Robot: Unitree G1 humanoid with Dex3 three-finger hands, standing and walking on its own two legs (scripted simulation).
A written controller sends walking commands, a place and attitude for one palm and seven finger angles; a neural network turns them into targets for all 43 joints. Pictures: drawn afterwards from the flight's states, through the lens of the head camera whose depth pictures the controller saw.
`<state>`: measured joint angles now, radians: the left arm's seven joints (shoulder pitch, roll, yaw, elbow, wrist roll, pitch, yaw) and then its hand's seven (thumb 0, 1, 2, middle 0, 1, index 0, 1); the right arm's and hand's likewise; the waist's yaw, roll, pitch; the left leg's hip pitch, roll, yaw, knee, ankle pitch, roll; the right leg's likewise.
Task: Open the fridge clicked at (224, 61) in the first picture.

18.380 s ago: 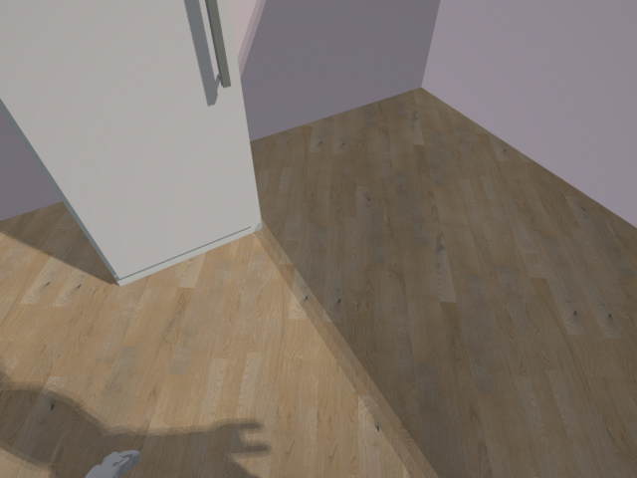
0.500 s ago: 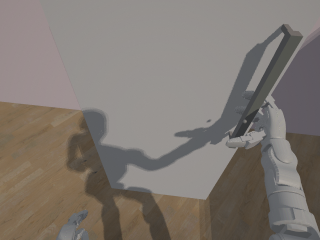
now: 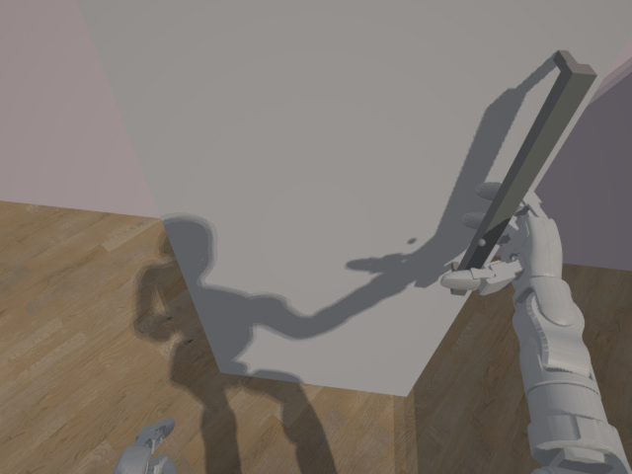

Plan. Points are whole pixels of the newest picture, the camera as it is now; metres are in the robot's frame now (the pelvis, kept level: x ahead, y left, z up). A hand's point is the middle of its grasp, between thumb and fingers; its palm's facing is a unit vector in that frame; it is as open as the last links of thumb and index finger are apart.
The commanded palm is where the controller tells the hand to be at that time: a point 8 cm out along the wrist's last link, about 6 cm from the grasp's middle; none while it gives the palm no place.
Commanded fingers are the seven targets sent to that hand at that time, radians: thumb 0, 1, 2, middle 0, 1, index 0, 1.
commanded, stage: grip the handle and tug to test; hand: right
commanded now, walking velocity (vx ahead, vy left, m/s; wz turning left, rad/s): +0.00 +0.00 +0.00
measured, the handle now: (498, 199) +0.44 -0.19 +0.14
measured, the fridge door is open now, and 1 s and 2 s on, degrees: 0 0 16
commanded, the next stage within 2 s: pull the door a little, standing still in 1.28 s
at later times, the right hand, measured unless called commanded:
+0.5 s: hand (483, 241) +0.39 -0.17 +0.12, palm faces +0.05 +1.00 +0.00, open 6.5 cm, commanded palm +0.35 -0.22 +0.12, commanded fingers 0.00 -0.90 -0.90 0.45 1.40 0.45 1.40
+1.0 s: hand (481, 241) +0.39 -0.17 +0.12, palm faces +0.05 +1.00 +0.00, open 5.8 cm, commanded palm +0.34 -0.22 +0.12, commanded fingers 0.00 -0.90 -0.90 0.45 1.40 0.45 1.40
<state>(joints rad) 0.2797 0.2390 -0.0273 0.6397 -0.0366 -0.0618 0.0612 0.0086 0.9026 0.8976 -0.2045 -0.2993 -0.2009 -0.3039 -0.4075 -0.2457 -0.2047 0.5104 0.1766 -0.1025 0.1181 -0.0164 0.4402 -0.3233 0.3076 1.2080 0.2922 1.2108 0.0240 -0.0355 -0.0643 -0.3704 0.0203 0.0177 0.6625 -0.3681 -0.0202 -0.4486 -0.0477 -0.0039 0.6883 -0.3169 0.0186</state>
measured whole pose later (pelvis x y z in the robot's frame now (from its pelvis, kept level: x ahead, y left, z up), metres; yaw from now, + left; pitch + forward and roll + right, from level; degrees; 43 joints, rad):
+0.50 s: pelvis +0.00 +0.00 +0.00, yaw +0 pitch +4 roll +1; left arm 0.28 0.25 -0.02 0.63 -0.04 -0.06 0.06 0.01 0.90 0.90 -0.20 -0.30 -0.20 -0.30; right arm -0.38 -0.25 -0.23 0.49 0.19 -0.09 0.13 0.00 -0.59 -0.77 0.38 1.33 0.36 1.32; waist 0.03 -0.04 -0.06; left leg -0.36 0.02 0.01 0.65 -0.37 -0.02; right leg -0.44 -0.05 -0.01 0.68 -0.32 0.02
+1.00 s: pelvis +0.01 +0.00 +0.00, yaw +1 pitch +4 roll +1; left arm 0.27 0.24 -0.02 0.61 -0.03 -0.05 0.05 0.01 0.90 0.90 -0.20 -0.30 -0.20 -0.30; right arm -0.31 -0.24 -0.23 0.40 0.19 -0.06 0.12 0.01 -0.74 -0.81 0.35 1.38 0.33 1.37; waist 0.03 -0.04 -0.08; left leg -0.34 0.01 0.00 0.64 -0.37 -0.02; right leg -0.41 -0.05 -0.02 0.66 -0.33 0.02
